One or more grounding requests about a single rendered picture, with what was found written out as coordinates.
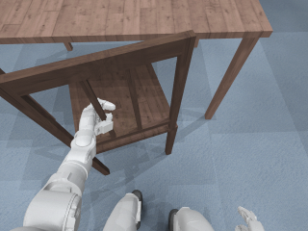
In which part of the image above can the table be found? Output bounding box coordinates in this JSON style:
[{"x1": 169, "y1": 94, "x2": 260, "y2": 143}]
[{"x1": 0, "y1": 0, "x2": 273, "y2": 120}]

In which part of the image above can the chair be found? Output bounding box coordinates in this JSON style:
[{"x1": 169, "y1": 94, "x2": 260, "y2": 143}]
[{"x1": 0, "y1": 30, "x2": 196, "y2": 176}]

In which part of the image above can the left robot forearm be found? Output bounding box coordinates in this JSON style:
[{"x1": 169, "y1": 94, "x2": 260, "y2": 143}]
[{"x1": 23, "y1": 129, "x2": 96, "y2": 227}]

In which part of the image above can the robot left foot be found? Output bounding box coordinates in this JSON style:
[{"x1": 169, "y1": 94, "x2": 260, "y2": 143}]
[{"x1": 132, "y1": 190, "x2": 142, "y2": 230}]

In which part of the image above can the right robot hand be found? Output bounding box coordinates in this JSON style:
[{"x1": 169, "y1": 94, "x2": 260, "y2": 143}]
[{"x1": 235, "y1": 206, "x2": 265, "y2": 231}]

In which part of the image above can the left robot upper arm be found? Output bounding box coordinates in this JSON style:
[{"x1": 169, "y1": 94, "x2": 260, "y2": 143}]
[{"x1": 10, "y1": 190, "x2": 82, "y2": 231}]

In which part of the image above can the robot left shin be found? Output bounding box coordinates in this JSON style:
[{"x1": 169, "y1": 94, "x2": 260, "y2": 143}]
[{"x1": 124, "y1": 193, "x2": 138, "y2": 199}]

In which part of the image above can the left robot hand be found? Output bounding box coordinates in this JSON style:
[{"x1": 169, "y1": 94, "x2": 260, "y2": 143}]
[{"x1": 79, "y1": 98, "x2": 116, "y2": 136}]

